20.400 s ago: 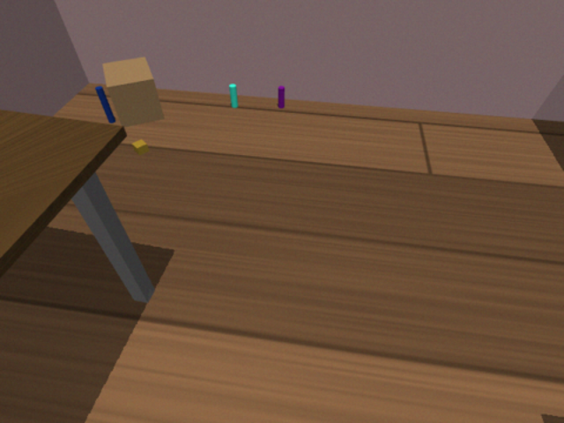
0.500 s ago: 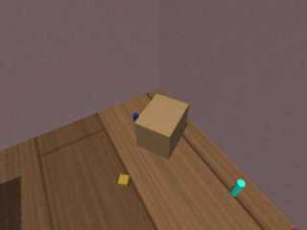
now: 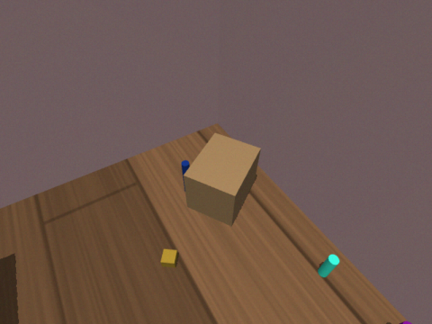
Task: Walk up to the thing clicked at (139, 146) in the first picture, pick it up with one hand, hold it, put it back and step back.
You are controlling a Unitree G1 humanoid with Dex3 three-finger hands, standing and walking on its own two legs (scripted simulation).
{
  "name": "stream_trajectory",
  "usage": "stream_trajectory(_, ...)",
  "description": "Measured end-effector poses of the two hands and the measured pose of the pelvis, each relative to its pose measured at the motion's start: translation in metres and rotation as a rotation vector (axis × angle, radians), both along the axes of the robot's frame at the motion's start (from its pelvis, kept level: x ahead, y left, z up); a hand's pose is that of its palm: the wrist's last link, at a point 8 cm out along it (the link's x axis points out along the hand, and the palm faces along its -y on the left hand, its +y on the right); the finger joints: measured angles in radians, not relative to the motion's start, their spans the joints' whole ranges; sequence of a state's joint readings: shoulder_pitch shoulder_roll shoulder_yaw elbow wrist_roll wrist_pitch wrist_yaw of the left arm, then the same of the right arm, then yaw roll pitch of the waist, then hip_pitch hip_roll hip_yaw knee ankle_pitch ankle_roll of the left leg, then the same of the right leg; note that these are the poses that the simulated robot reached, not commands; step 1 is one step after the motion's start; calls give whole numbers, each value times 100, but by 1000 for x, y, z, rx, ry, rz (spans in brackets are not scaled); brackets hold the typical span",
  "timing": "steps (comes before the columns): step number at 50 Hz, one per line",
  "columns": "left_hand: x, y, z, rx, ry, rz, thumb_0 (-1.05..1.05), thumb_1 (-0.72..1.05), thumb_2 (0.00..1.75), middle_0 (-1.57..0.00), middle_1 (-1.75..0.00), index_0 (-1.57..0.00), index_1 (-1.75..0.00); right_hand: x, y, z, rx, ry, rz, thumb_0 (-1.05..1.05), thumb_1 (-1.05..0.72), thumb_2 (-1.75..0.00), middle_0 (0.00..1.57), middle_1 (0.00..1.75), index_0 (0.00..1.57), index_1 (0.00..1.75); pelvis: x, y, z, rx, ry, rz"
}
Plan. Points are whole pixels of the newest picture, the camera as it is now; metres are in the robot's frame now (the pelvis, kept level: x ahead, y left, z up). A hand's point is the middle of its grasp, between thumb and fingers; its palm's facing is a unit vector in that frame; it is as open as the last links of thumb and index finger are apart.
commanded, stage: walk up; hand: left
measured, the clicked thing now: (169, 258) +0.55 +0.23 -0.74
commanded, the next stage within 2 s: stand in 0.36 s
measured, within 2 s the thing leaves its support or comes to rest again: neither
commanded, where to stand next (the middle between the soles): +0.13 +0.00 m, yaw -2 degrees
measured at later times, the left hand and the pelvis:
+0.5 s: hand out of the picture +0.08 +0.25 -0.14, palm faces -0.04 -0.93 -0.36, open 7.4 cm; pelvis +0.00 -0.01 +0.01, yaw -1 degrees
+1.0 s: hand out of the picture +0.07 +0.24 -0.14, palm faces -0.02 -0.94 -0.35, open 7.4 cm; pelvis +0.00 -0.02 +0.01, yaw +0 degrees
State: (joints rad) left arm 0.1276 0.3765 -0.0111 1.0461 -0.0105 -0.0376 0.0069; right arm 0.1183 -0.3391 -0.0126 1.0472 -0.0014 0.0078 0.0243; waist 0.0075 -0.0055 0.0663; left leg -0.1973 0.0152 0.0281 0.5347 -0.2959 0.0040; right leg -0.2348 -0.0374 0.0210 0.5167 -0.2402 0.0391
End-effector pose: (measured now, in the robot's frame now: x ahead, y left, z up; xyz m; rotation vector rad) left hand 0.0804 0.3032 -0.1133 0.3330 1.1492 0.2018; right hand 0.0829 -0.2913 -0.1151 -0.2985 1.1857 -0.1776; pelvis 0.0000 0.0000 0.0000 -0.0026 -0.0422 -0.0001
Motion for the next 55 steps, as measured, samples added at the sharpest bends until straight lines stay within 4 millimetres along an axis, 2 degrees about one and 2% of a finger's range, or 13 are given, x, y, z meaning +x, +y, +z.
stream_trajectory(6,10,-3,4,-1,2,-10,0,90,89,-20,-30,-20,-30,14,-3,6,-3,-30,-8,1,-90,-90,21,30,21,30,1,0,4,4,-3,-8)
stream_trajectory(12,7,-6,7,8,26,-15,0,90,89,-20,-30,-20,-30,18,-9,7,-2,-30,-20,1,-90,-90,21,30,21,30,1,-2,7,4,-3,-12)
stream_trajectory(22,0,-8,9,6,62,-6,0,90,89,-20,-30,-20,-30,1,-13,6,1,14,-39,1,-91,-90,20,30,21,30,1,-5,10,8,-3,-11)
stream_trajectory(33,-5,-19,7,-21,66,-1,0,90,89,-20,-30,-20,-30,-15,-15,7,-1,39,-42,1,-91,-90,21,30,21,30,-2,-10,13,7,-6,-5)
stream_trajectory(47,-19,-22,8,-14,88,21,0,90,89,-20,-30,-20,-30,-16,-22,6,-3,50,-31,1,-91,-90,21,30,21,30,-2,-17,13,4,-2,4)
stream_trajectory(55,-19,-23,8,-15,88,28,0,90,89,-20,-30,-20,-30,-14,-24,7,-7,48,-22,1,-91,-90,21,30,21,30,-1,-19,13,2,-1,5)
